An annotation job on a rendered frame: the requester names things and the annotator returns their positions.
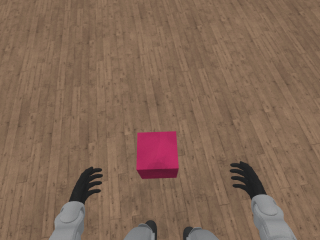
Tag left robot forearm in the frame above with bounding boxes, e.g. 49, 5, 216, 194
48, 201, 85, 240

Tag robot right foot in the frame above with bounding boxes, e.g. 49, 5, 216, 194
183, 226, 193, 240

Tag robot left hand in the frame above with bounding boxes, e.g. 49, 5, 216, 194
69, 167, 103, 205

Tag carton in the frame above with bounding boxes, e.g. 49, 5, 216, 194
136, 131, 179, 179

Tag robot right hand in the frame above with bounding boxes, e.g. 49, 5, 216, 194
230, 161, 267, 200

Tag right robot forearm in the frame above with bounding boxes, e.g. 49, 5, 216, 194
251, 194, 297, 240

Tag left robot thigh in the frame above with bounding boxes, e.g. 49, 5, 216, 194
123, 226, 155, 240

